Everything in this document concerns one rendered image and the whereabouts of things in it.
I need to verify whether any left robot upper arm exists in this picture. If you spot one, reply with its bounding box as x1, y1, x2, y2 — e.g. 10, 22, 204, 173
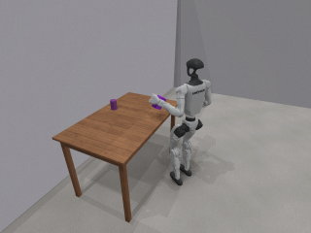
175, 84, 188, 117

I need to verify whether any right robot upper arm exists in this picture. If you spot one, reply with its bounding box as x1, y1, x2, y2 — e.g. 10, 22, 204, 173
202, 80, 212, 106

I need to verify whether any left robot foot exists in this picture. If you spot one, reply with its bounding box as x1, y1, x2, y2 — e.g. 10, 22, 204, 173
170, 171, 183, 186

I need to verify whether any robot left forearm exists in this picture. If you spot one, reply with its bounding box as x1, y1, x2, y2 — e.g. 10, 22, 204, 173
157, 99, 180, 117

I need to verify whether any left robot shin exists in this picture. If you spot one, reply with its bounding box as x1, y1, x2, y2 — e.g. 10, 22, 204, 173
170, 150, 181, 180

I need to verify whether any sponge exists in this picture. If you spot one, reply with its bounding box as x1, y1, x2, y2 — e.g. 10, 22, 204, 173
152, 95, 167, 110

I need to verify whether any left robot hand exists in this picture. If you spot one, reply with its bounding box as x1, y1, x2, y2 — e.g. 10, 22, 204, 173
149, 93, 159, 105

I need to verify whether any table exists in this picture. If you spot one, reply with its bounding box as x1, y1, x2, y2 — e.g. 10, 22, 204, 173
52, 92, 177, 222

